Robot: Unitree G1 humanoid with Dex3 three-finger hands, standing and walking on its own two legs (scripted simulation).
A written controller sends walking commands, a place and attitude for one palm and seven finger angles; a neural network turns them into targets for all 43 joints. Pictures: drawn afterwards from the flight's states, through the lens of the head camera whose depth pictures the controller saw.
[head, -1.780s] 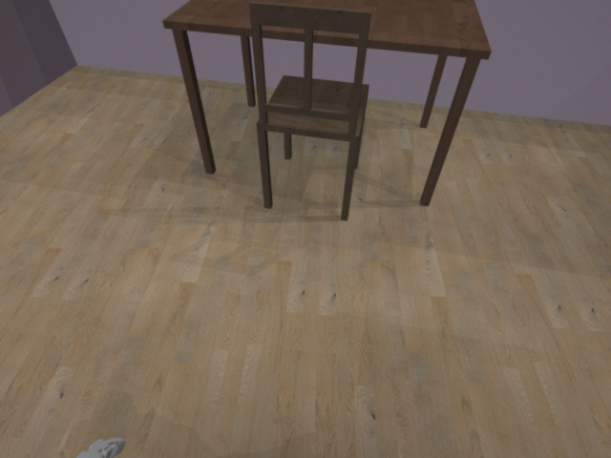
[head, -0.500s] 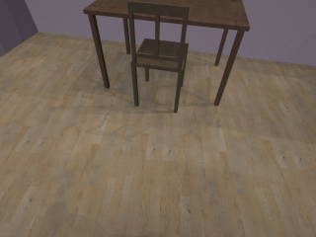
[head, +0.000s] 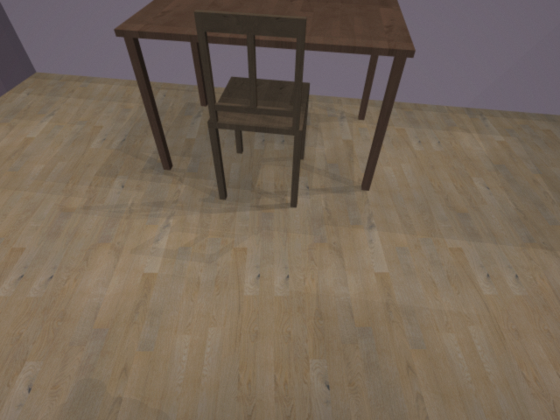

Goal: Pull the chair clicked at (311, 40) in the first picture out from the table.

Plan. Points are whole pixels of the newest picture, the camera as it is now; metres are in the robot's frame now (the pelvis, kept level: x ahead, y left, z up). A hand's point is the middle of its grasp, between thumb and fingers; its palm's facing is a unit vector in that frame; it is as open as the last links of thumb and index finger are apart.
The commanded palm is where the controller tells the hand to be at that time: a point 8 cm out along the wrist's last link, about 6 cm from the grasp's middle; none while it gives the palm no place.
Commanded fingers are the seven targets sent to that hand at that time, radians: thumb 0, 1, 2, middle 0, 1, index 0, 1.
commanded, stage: walk to a spot facing it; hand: left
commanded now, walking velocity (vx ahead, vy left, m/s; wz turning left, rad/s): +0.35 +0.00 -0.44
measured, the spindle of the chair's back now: (252, 73) +1.27 +0.20 -0.09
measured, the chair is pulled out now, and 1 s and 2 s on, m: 0.00 0.00 0.00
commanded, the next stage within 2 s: turn to face it in 1.10 s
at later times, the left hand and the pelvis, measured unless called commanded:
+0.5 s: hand out of the picture +0.11 +0.13 -0.17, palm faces -0.05 -0.99 -0.16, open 7.4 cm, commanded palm none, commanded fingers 0.00 0.90 0.90 -0.20 -0.30 -0.20 -0.30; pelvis +0.18 -0.03 +0.00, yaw -10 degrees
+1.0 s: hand (243, 242) +0.53 +0.13 -0.16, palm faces -0.33 -0.93 -0.16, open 7.4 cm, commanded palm none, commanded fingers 0.00 0.90 0.90 -0.20 -0.30 -0.20 -0.30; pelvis +0.40 -0.01 +0.01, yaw -23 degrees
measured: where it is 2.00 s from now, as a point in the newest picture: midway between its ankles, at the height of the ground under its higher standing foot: (327, 342)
